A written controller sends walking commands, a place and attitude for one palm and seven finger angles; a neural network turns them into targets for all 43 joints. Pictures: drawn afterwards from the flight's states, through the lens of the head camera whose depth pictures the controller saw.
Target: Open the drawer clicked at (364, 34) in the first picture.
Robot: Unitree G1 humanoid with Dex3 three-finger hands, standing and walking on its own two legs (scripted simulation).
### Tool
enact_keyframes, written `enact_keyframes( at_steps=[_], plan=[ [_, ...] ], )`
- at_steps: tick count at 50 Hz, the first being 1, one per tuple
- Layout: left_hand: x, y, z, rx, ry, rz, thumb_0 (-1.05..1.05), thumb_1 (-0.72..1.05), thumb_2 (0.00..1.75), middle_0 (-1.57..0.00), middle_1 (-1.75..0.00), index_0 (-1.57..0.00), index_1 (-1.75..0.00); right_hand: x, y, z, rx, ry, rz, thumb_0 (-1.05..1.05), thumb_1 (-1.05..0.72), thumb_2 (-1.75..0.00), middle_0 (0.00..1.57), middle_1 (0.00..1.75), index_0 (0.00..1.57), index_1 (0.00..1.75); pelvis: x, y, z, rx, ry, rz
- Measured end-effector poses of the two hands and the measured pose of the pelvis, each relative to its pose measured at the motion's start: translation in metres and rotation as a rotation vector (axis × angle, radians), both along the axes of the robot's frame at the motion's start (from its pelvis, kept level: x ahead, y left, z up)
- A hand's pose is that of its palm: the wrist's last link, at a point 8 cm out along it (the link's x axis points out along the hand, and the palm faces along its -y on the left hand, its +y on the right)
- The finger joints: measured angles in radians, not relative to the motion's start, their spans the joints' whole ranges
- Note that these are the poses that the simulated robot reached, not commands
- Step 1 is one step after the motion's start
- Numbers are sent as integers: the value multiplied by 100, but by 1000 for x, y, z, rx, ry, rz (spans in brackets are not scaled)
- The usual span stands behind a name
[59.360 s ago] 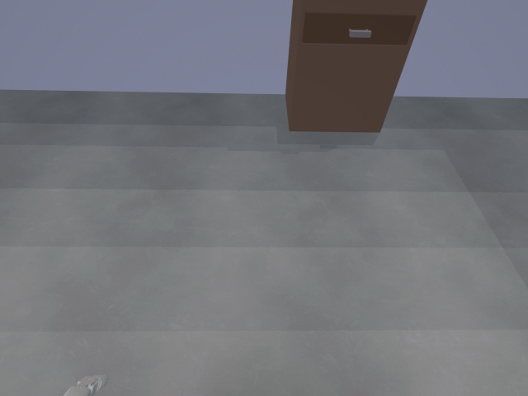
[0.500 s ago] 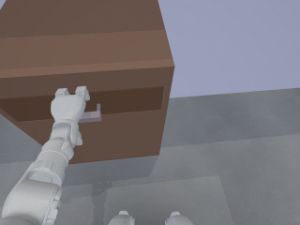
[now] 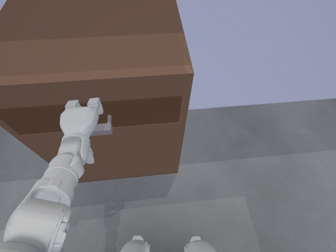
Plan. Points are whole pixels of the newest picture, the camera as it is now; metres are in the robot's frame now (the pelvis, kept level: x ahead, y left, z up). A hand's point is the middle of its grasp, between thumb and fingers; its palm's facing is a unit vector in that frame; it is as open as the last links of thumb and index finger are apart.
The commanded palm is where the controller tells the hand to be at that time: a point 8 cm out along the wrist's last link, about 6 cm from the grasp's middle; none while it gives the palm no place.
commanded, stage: re-aim the fingers above the handle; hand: left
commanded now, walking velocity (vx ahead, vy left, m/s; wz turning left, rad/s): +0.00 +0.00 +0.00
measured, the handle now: (95, 124) +0.49 +0.22 -0.08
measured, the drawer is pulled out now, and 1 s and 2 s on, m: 0.00 0.00 0.00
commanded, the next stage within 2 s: lower the fingers behind the handle in 1.10 s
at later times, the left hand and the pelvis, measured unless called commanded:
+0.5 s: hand (88, 127) +0.44 +0.21 -0.02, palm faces -0.05 -0.05 -1.00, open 13.8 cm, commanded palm +0.42 +0.22 +0.03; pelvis +0.00 +0.01 +0.00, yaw +0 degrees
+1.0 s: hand (90, 125) +0.45 +0.21 -0.02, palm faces -0.02 -0.05 -1.00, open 13.6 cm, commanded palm +0.43 +0.21 +0.03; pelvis +0.00 +0.01 -0.01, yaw +0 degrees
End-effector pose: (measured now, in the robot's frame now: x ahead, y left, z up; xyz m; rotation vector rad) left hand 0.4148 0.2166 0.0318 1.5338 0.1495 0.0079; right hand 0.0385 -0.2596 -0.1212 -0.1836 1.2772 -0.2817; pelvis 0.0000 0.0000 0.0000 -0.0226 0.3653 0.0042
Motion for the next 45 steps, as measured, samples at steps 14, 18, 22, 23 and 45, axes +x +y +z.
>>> enact_keyframes(
  at_steps=[14, 18, 22, 23, 45],
  plan=[
    [2, 14, -8, 56, -97, 41, 1, -49, 31, -36, -123, -32, -120, 1, 1, -11, 7, 15, 7, 0, -91, -90, 20, 30, 20, 30, -3, 5, -10, -1, 30, -14],
    [0, 24, -2, 50, -59, 80, 0, -49, 30, -34, -122, -32, -120, -1, 7, -8, 16, 24, 3, 0, -91, -90, 20, 30, 20, 30, -2, 6, -5, -4, 18, -9],
    [2, 13, 7, 10, -36, 22, 0, -49, 30, -33, -121, -32, -120, 0, 9, -1, 6, 17, 2, 1, -90, -90, 20, 30, 20, 30, 2, 7, 0, -8, 0, 1],
    [3, 8, 8, 1, -33, 1, 0, -49, 30, -33, -121, -32, -120, 1, 10, 1, 1, 12, 2, 1, -90, -90, 20, 30, 21, 30, 3, 8, 1, -10, -3, 4],
    [3, 13, -3, 18, -38, -2, 0, -49, 30, -33, -121, -32, -120, -4, 9, -3, -10, 31, 17, 0, -90, -90, 20, 30, 21, 30, -2, 10, -5, -13, 15, 11]
  ],
)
